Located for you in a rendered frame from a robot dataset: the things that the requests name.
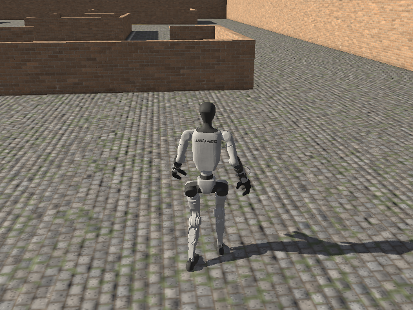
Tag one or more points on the robot left upper arm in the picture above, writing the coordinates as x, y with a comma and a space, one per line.
183, 144

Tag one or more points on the right robot hand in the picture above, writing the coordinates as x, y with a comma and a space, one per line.
246, 186

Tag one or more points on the robot right forearm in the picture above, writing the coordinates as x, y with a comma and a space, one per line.
241, 172

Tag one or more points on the robot left shin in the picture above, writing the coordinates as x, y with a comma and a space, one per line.
193, 235

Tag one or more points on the robot right upper arm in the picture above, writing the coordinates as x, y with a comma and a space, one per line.
231, 148

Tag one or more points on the right robot thigh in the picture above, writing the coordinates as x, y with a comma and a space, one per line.
221, 195

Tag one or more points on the robot left forearm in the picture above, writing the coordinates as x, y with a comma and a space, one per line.
176, 166

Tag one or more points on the left robot hand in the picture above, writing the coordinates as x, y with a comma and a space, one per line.
174, 174

